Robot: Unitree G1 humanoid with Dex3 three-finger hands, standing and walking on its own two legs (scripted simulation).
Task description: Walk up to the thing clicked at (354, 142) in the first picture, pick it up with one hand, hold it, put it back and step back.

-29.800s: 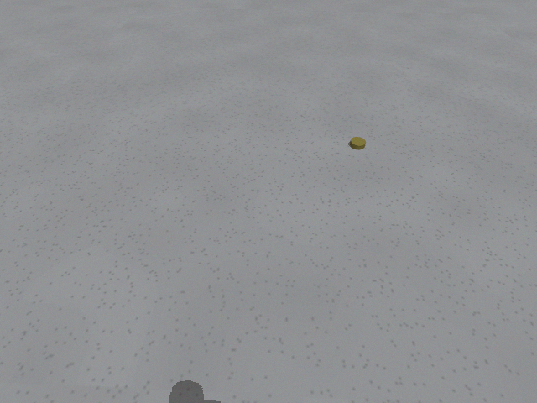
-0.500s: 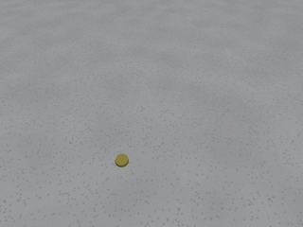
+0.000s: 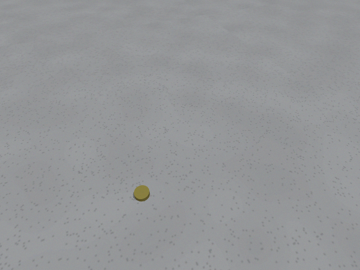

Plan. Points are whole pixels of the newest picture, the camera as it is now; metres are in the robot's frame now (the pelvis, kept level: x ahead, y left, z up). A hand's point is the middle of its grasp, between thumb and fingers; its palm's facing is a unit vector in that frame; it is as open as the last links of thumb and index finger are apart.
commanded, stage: walk up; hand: left
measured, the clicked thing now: (141, 193) +0.72 +0.25 -0.77
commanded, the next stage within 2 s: none
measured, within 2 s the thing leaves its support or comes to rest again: neither
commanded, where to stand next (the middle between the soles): +0.38 +0.07 m, yaw +1 degrees
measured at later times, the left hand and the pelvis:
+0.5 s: hand out of the picture +0.15 +0.38 -0.17, palm faces -0.03 -0.93 -0.36, open 7.4 cm; pelvis +0.11 +0.09 -0.02, yaw +1 degrees
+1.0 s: hand (80, 191) +0.39 +0.32 -0.14, palm faces -0.04 -0.92 -0.38, open 7.4 cm; pelvis +0.30 +0.06 -0.01, yaw -2 degrees
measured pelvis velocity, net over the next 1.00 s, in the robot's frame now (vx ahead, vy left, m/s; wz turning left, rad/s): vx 0.30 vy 0.06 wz -0.04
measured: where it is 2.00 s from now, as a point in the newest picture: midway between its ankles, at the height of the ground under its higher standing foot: outside the picture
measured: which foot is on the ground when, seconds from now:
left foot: down 0.00-0.06, up 0.08-0.30, down 0.32-0.82, up 0.84-1.00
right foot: down 0.00-0.34, up 0.36-0.78, down 0.80-1.00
